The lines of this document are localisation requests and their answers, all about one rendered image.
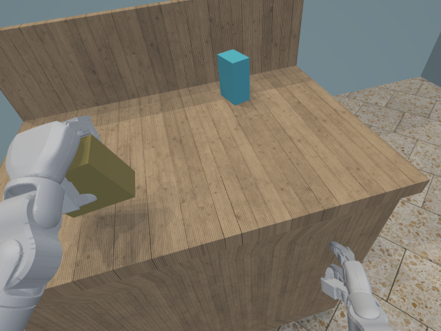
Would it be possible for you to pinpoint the table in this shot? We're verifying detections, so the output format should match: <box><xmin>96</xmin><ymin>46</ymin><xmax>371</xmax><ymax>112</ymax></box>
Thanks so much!
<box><xmin>0</xmin><ymin>0</ymin><xmax>430</xmax><ymax>331</ymax></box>

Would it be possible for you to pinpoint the right robot forearm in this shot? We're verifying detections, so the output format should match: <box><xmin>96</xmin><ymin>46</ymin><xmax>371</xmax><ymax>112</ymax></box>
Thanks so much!
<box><xmin>347</xmin><ymin>292</ymin><xmax>394</xmax><ymax>331</ymax></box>

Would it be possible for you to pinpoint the left robot forearm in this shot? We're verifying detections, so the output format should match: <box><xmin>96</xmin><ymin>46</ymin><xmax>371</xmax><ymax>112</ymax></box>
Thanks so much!
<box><xmin>0</xmin><ymin>177</ymin><xmax>65</xmax><ymax>331</ymax></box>

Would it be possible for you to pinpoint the sponge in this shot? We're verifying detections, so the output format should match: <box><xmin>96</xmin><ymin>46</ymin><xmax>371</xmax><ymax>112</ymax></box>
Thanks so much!
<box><xmin>65</xmin><ymin>134</ymin><xmax>135</xmax><ymax>218</ymax></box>

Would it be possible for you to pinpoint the right robot hand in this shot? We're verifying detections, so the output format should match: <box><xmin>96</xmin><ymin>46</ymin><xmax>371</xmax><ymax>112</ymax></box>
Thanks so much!
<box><xmin>321</xmin><ymin>241</ymin><xmax>372</xmax><ymax>304</ymax></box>

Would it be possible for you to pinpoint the left robot hand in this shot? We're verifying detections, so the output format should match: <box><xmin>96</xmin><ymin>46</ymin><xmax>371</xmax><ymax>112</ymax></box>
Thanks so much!
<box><xmin>6</xmin><ymin>115</ymin><xmax>102</xmax><ymax>214</ymax></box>

